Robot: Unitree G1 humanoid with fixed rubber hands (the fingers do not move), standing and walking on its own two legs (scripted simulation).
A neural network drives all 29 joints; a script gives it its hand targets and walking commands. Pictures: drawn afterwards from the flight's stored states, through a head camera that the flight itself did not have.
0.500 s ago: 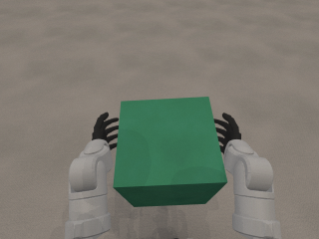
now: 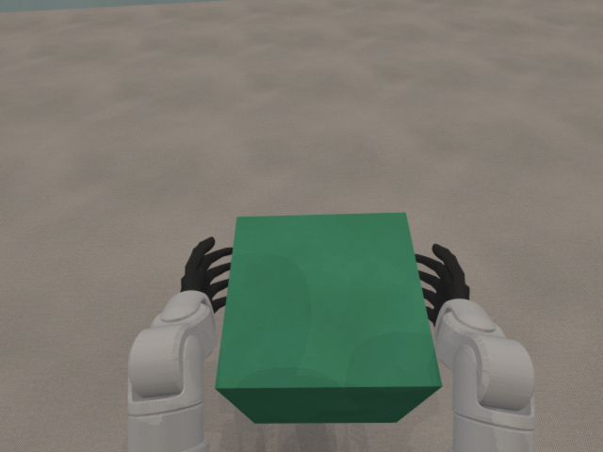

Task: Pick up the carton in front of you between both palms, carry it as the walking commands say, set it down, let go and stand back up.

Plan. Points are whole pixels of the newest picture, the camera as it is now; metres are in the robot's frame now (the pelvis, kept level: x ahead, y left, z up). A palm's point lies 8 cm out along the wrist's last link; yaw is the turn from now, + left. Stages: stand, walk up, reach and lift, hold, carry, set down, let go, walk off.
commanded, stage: carry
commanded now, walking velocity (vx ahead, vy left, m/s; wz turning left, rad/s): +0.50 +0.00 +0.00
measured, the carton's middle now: (323, 328) +0.30 -0.01 +0.03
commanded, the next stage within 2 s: none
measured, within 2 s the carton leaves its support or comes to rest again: neither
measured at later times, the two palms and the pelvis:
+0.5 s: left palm (235, 171) +0.55 +0.14 +0.10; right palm (412, 174) +0.54 -0.16 +0.10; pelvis +0.32 +0.00 +0.00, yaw -1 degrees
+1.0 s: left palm (261, 89) +0.86 +0.13 +0.11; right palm (392, 89) +0.86 -0.17 +0.11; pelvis +0.63 -0.02 +0.00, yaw +0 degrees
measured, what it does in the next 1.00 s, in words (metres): walks ahead: left foot, then right foot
